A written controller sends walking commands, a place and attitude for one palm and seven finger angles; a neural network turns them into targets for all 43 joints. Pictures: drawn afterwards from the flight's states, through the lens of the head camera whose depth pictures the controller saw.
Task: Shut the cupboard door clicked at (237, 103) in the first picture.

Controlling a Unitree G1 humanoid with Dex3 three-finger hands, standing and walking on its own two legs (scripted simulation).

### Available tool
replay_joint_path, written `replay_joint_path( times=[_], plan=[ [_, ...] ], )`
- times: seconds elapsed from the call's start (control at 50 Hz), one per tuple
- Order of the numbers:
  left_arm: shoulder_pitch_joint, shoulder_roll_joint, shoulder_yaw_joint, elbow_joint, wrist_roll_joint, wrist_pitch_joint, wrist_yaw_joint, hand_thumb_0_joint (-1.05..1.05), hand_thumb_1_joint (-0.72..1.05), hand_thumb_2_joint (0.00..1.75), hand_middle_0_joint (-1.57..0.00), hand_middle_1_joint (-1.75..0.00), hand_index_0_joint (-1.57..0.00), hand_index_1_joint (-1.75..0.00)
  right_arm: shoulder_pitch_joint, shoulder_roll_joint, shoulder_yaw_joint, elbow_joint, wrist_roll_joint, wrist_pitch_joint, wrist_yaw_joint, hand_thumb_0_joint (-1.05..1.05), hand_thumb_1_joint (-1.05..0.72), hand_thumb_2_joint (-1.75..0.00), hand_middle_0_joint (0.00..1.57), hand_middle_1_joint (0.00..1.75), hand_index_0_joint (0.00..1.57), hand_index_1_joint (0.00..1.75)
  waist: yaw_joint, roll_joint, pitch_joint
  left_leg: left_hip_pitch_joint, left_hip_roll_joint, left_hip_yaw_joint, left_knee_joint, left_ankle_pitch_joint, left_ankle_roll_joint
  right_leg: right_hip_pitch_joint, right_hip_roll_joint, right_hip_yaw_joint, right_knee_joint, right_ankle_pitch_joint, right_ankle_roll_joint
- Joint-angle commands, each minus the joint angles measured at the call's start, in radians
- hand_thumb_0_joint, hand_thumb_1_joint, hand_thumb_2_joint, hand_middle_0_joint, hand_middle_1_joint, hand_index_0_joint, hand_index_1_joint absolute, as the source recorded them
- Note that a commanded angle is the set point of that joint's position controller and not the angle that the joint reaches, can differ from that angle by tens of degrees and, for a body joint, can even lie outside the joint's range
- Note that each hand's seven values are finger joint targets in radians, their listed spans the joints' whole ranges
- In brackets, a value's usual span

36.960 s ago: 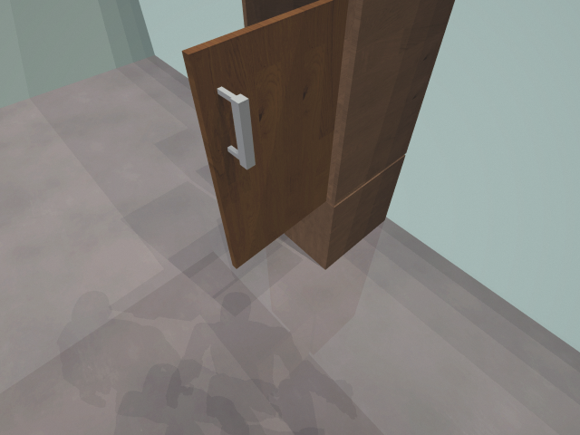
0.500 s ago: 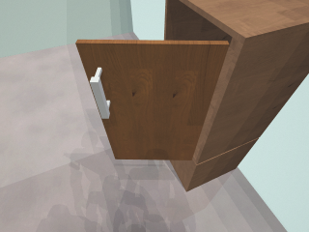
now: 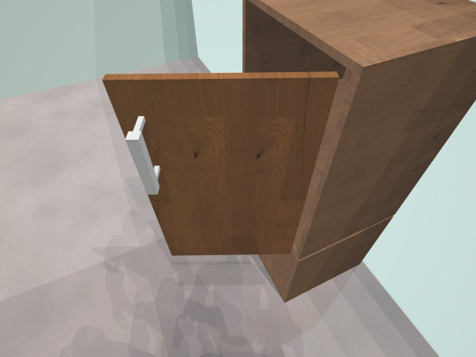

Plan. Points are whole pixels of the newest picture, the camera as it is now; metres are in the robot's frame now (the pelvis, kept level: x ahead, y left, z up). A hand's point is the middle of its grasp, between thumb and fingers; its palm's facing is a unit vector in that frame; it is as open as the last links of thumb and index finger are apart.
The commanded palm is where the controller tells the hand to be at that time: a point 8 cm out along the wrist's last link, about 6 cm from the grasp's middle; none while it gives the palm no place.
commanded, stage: raise the hand and make a fist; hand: left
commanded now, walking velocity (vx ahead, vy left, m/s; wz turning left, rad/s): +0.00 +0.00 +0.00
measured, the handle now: (146, 157) +0.43 +0.20 +0.11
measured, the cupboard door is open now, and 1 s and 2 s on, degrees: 65 65 65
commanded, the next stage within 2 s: bring the fist close to the handle in 2.00 s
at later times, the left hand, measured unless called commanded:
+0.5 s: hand out of the picture +0.12 +0.17 -0.05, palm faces +0.11 -0.99 -0.02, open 6.2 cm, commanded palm +0.11 +0.22 -0.02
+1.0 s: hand (119, 321) +0.17 +0.19 +0.03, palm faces +0.08 -1.00 -0.05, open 3.8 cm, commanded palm +0.13 +0.23 +0.04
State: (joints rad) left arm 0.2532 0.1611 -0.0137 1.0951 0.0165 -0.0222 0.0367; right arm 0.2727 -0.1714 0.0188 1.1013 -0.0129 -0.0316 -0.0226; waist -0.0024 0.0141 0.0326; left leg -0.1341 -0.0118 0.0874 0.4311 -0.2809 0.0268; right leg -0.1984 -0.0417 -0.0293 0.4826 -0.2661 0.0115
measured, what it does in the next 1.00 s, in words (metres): lowers itself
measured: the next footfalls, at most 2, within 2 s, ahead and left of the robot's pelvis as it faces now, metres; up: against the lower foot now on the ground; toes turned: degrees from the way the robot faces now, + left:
none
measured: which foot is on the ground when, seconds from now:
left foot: down 0.00-1.00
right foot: down 0.00-1.00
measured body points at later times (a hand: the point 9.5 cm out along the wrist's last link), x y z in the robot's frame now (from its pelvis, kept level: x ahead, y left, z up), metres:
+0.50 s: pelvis -0.04 -0.04 -0.08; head +0.00 -0.03 +0.37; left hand +0.11 +0.22 -0.04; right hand +0.20 -0.27 -0.10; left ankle -0.03 +0.10 -0.74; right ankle -0.01 -0.13 -0.74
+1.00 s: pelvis -0.03 -0.01 -0.05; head +0.00 -0.01 +0.40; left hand +0.16 +0.24 +0.04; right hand +0.13 -0.24 -0.13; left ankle -0.03 +0.10 -0.74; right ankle -0.01 -0.13 -0.74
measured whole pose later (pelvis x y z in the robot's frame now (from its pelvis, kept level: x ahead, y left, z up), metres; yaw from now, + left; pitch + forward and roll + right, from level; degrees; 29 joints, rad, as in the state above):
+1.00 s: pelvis -0.03 -0.01 -0.05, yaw +3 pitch +8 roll -1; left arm 0.46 0.23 0.17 -0.17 -0.29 -0.28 -0.23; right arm 0.33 -0.25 0.02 0.55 0.03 -0.26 -0.06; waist 0.01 0.03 -0.08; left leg -0.62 0.02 0.02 0.94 -0.46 0.01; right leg -0.62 -0.04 -0.09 0.91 -0.42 -0.01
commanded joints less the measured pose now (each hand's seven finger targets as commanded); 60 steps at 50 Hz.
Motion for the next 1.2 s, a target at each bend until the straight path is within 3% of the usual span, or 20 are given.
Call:
replay_joint_path(
  times=[0.0,0.04,0.06,0.08,0.1,0.12,0.14,0.16,0.2,0.24,0.3,0.32,0.36,0.44,0.54,0.6,0.72,0.9,1.1,1.18],
  plan=[
    [0.061,0.114,0.02,-0.024,-0.005,-0.006,0.003,0.0,0.9,0.9,-0.2,-0.3,-0.2,-0.3,0.049,-0.092,-0.02,-0.02,0.001,-0.01,-0.005,0.0,-0.9,-0.9,0.2,0.3,0.2,0.3,0.005,-0.013,0.019,-0.029,0.114,-0.103,-0.095,0.214,0.005,0.015,-0.071,0.076,-0.076,0.213,-0.047],
    [0.064,0.113,0.02,-0.023,-0.004,-0.005,0.003,0.0,0.9,0.9,-0.2,-0.3,-0.2,-0.3,0.043,-0.089,-0.02,-0.017,0.001,-0.01,-0.007,0.0,-0.9,-0.9,0.2,0.3,0.2,0.3,0.006,-0.009,0.022,-0.028,0.114,-0.099,-0.094,0.218,0.005,0.019,-0.072,0.077,-0.08,0.224,-0.047],
    [0.131,0.124,0.023,0.012,0.005,-0.015,0.042,0.0,0.9,0.9,-0.2,-0.3,-0.2,-0.3,-0.022,-0.122,-0.031,-0.078,0.013,-0.008,0.0,0.0,-0.9,-0.9,0.2,0.3,0.2,0.3,0.028,-0.135,0.02,-0.098,0.148,-0.081,0.098,0.322,-0.019,0.024,-0.115,0.097,-0.057,0.538,-0.026],
    [-0.779,0.732,0.463,-1.618,-0.107,-0.303,0.044,0.0,0.9,0.9,-0.2,-0.3,-0.2,-0.3,0.064,-0.34,-0.082,-0.352,0.012,-0.205,-0.108,0.0,-0.9,-0.9,0.2,0.3,0.2,0.3,-0.12,-0.023,-0.378,0.213,0.096,-0.095,0.128,0.527,0.003,0.04,-0.009,0.047,0.132,0.502,-0.021],
    [-0.045,0.197,0.051,-1.268,-0.125,-0.21,0.048,0.0,0.9,0.9,-0.22,-0.32,-0.22,-0.32,-0.033,-0.198,-0.034,-0.357,0.064,-0.269,-0.107,0.0,-0.9,-0.9,0.2,0.3,0.2,0.3,-0.023,0.36,-0.525,0.275,0.06,-0.095,0.105,0.658,-0.013,-0.064,0.05,-0.03,0.2,0.244,-0.029],
    [0.205,-0.021,-0.021,-1.262,-0.193,-0.079,0.049,0.0,0.9,0.9,-0.24,-0.34,-0.24,-0.34,-0.07,-0.165,-0.031,-0.386,0.039,-0.313,-0.073,0.0,-0.9,-0.9,0.2,0.3,0.2,0.3,0.01,0.359,-0.434,0.188,0.078,-0.103,0.052,0.798,-0.057,-0.073,0.043,-0.064,0.164,0.076,-0.032],
    [0.095,0.025,0.02,-1.168,-0.165,-0.077,0.071,0.0,0.9,0.9,-0.25,-0.36,-0.25,-0.36,-0.028,-0.164,-0.05,-0.347,0.051,-0.336,-0.052,0.0,-0.9,-0.9,0.2,0.3,0.2,0.3,-0.049,0.151,-0.186,0.029,0.078,-0.131,0.069,0.626,-0.06,-0.164,0.035,-0.061,0.141,0.062,-0.019],
    [0.05,0.016,0.045,-1.168,-0.166,-0.117,0.06,0.0,0.9,0.9,-0.27,-0.38,-0.27,-0.38,-0.036,-0.185,-0.076,-0.393,0.036,-0.341,-0.034,0.0,-0.9,-0.9,0.2,0.3,0.2,0.3,-0.06,0.078,-0.043,-0.095,0.054,-0.147,0.103,0.458,-0.062,-0.219,0.035,-0.077,0.1,0.082,-0.021],
    [0.241,0.02,0.123,-1.016,-0.188,-0.24,-0.004,0.0,0.9,0.9,-0.31,-0.42,-0.31,-0.42,-0.069,-0.192,-0.096,-0.463,0.015,-0.344,-0.014,0.0,-0.9,-0.9,0.2,0.3,0.2,0.3,-0.016,-0.183,-0.006,-0.303,0.02,-0.128,0.193,0.187,-0.041,-0.293,0.038,-0.098,0.136,0.071,-0.022],
    [0.392,-0.015,0.154,-0.903,-0.23,-0.402,-0.119,0.0,0.9,0.9,-0.35,-0.46,-0.35,-0.46,-0.1,-0.172,-0.104,-0.524,0.013,-0.342,0.012,0.0,-0.9,-0.9,0.2,0.3,0.2,0.3,0.043,-0.257,-0.052,-0.44,-0.011,-0.094,0.295,0.087,-0.051,-0.344,0.029,-0.075,0.235,0.015,-0.03],
    [0.406,0.076,0.24,-0.935,-0.276,-0.642,-0.321,0.0,0.9,0.9,-0.4,-0.52,-0.4,-0.52,-0.137,-0.184,-0.123,-0.612,0.01,-0.324,0.037,0.0,-0.9,-0.9,0.2,0.3,0.2,0.3,0.073,-0.195,-0.165,-0.611,-0.032,-0.063,0.459,0.001,-0.051,-0.381,0.006,0.015,0.37,-0.014,-0.041],
    [0.437,0.144,0.306,-0.924,-0.277,-0.636,-0.352,0.0,0.9,0.9,-0.42,-0.54,-0.42,-0.54,-0.141,-0.187,-0.131,-0.64,0.021,-0.309,0.039,0.0,-0.9,-0.9,0.2,0.3,0.2,0.3,0.1,-0.122,-0.197,-0.631,-0.034,-0.055,0.476,0.0,-0.042,-0.357,-0.003,0.049,0.379,-0.022,-0.051],
    [0.341,0.156,0.284,-1.089,-0.314,-0.566,-0.382,0.0,0.9,0.9,-0.46,-0.58,-0.46,-0.58,-0.182,-0.193,-0.118,-0.734,0.039,-0.286,0.029,0.0,-0.9,-0.9,0.2,0.3,0.2,0.3,0.094,-0.02,-0.258,-0.633,-0.046,-0.031,0.489,-0.054,-0.025,-0.368,-0.004,0.081,0.361,-0.144,-0.046],
    [0.096,0.212,0.307,-1.401,-0.337,-0.514,-0.313,0.0,0.9,0.9,-0.53,-0.66,-0.53,-0.66,-0.127,-0.179,-0.103,-0.782,0.045,-0.277,-0.014,0.0,-0.9,-0.9,0.2,0.3,0.2,0.3,0.028,0.005,-0.321,-0.634,-0.021,-0.065,0.556,-0.119,-0.006,-0.422,-0.003,0.155,0.306,-0.329,-0.022],
    [-0.01,0.183,0.197,-1.488,-0.319,-0.553,-0.314,0.0,0.9,0.9,-0.62,-0.76,-0.62,-0.76,-0.072,-0.186,-0.076,-0.728,0.041,-0.3,-0.048,0.0,-0.9,-0.9,0.2,0.3,0.2,0.3,-0.052,0.005,-0.29,-0.609,0.011,-0.102,0.596,-0.095,0.008,-0.475,0.019,0.13,0.319,-0.235,-0.02],
    [0.029,0.199,0.196,-1.399,-0.327,-0.468,-0.364,0.0,0.9,0.9,-0.68,-0.82,-0.68,-0.82,-0.073,-0.196,-0.065,-0.712,0.053,-0.3,-0.061,0.0,-0.9,-0.9,0.2,0.3,0.2,0.3,-0.041,0.022,-0.27,-0.616,0.009,-0.108,0.563,-0.109,0.005,-0.445,0.022,0.117,0.294,-0.261,-0.02],
    [0.157,0.251,0.334,-1.361,-0.357,-0.262,-0.336,0.0,0.9,0.9,-0.79,-0.94,-0.79,-0.94,-0.11,-0.166,-0.052,-0.744,0.057,-0.265,-0.067,0.0,-0.9,-0.9,0.2,0.3,0.2,0.3,0.05,-0.025,-0.3,-0.57,-0.002,-0.112,0.459,-0.034,-0.005,-0.27,0.01,0.098,0.249,-0.174,-0.013],
    [0.177,0.171,0.238,-1.469,-0.33,-0.331,-0.262,0.0,0.9,0.9,-0.95,-1.12,-0.95,-1.12,-0.064,-0.182,-0.048,-0.74,0.042,-0.298,-0.042,0.0,-0.9,-0.9,0.2,0.3,0.2,0.3,0.028,0.008,-0.265,-0.44,0.004,-0.124,0.346,0.025,-0.009,-0.302,0.043,-0.03,0.295,-0.02,-0.027],
    [0.112,0.195,0.238,-1.574,-0.308,-0.285,-0.231,0.0,0.9,0.9,-1.13,-1.32,-1.13,-1.32,-0.056,-0.19,-0.035,-0.737,0.053,-0.296,-0.042,0.0,-0.9,-0.9,0.2,0.3,0.2,0.3,0.032,0.072,-0.257,-0.329,0.014,-0.138,0.268,0.087,-0.018,-0.246,0.053,-0.062,0.273,0.051,-0.036],
    [0.08,0.19,0.235,-1.556,-0.308,-0.234,-0.234,0.0,0.9,0.9,-1.21,-1.4,-1.21,-1.4,-0.063,-0.189,-0.028,-0.733,0.058,-0.287,-0.044,0.0,-0.9,-0.9,0.2,0.3,0.2,0.3,0.028,0.046,-0.224,-0.304,0.017,-0.135,0.239,0.091,-0.018,-0.218,0.054,-0.064,0.238,0.07,-0.034]
  ],
)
